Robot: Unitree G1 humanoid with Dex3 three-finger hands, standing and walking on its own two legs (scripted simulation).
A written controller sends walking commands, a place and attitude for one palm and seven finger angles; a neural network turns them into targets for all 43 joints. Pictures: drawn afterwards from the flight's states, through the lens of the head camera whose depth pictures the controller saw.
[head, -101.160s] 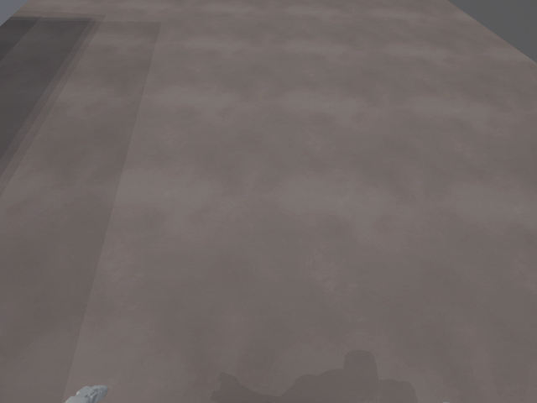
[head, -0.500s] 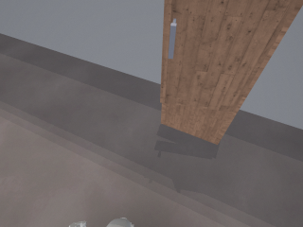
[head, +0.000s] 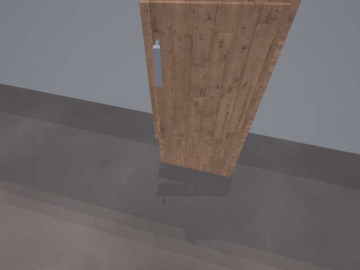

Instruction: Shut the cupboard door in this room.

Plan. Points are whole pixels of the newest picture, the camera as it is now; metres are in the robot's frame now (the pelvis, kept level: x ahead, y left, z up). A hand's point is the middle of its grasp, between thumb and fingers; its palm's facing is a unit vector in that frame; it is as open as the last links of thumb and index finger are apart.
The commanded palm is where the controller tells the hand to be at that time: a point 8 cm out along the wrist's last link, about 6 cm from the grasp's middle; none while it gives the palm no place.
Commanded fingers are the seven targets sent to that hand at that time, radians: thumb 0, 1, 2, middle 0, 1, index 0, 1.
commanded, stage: take the last steps up to it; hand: left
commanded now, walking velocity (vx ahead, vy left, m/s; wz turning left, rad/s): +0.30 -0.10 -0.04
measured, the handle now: (158, 63) +0.70 +0.08 +0.08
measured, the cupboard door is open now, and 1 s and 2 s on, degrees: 15 15 15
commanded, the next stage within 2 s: come to a stop and stand still in 0.46 s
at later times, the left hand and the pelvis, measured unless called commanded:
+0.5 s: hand (125, 254) +0.19 +0.15 -0.17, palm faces +0.02 -0.99 -0.14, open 7.3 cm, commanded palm none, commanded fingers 0.00 0.90 0.90 -0.20 -0.30 -0.20 -0.30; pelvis +0.17 -0.02 +0.01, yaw +0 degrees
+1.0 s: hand (140, 206) +0.32 +0.12 -0.16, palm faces +0.06 -0.97 -0.23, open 7.3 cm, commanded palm none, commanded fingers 0.00 0.90 0.90 -0.20 -0.30 -0.20 -0.30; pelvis +0.24 -0.06 +0.00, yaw +2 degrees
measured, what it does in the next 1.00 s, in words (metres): walks ahead: left foot, then right foot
